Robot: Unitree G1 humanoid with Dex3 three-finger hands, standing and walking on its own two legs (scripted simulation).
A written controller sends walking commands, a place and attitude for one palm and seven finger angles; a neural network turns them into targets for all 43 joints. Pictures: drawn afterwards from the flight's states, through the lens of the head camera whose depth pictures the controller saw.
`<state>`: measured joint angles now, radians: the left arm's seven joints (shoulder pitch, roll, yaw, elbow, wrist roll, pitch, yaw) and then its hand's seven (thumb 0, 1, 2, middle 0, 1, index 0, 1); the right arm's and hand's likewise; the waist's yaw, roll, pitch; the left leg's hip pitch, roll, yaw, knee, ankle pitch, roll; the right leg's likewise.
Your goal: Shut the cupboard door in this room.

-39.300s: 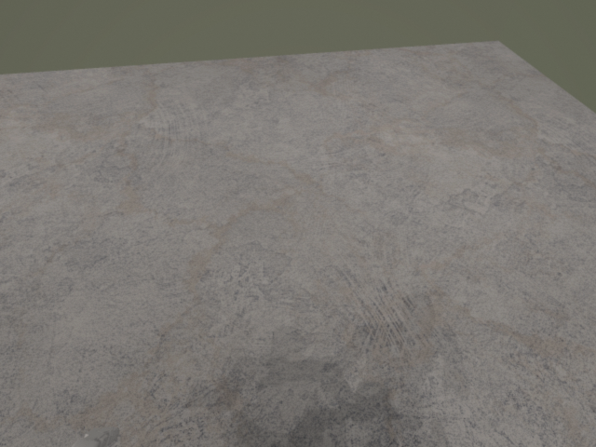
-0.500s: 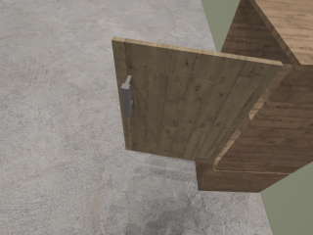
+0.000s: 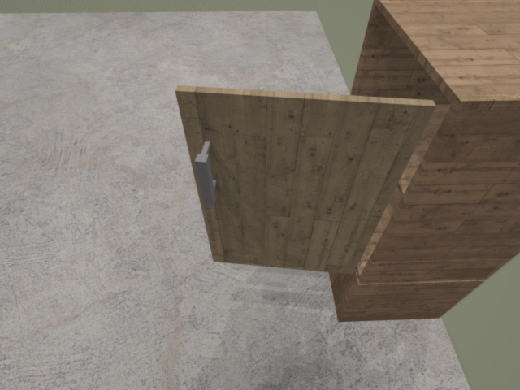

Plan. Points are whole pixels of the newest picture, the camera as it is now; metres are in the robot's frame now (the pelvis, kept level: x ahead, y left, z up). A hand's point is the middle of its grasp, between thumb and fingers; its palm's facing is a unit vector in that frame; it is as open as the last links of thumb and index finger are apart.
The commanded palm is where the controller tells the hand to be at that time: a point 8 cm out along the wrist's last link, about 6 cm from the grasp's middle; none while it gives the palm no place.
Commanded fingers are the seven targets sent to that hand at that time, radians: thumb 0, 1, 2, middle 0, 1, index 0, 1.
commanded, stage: come to a stop and stand still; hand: left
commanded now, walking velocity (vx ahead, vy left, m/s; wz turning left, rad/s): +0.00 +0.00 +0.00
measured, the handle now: (208, 174) +0.51 +0.13 +0.02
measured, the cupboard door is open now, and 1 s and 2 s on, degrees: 82 82 82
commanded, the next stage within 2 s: look again from close up in 0.38 s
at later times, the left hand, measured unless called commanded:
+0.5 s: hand out of the picture -0.02 +0.13 -0.18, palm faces +0.04 -0.99 -0.15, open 7.4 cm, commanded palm none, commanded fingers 0.00 0.90 0.90 -0.20 -0.30 -0.20 -0.30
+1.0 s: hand out of the picture -0.02 +0.19 -0.18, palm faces +0.02 -0.98 -0.19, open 7.4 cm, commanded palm none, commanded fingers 0.00 0.90 0.90 -0.20 -0.30 -0.20 -0.30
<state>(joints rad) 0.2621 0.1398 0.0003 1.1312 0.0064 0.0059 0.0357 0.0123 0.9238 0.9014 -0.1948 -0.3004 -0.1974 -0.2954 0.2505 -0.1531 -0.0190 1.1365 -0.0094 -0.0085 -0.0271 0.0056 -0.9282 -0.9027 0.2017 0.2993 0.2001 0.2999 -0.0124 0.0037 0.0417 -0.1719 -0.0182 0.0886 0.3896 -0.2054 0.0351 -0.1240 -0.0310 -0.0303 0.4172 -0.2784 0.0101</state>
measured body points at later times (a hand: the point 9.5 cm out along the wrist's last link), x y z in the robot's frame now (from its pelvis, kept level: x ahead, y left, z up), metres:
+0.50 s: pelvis +0.00 -0.02 +0.00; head +0.03 -0.02 +0.45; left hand -0.02 +0.18 -0.16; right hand -0.02 -0.23 -0.16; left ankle +0.01 +0.09 -0.74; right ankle -0.03 -0.12 -0.74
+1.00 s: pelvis -0.02 +0.01 +0.00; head -0.03 +0.02 +0.45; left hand -0.02 +0.24 -0.16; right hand +0.01 -0.22 -0.15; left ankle +0.00 +0.09 -0.74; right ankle -0.03 -0.12 -0.74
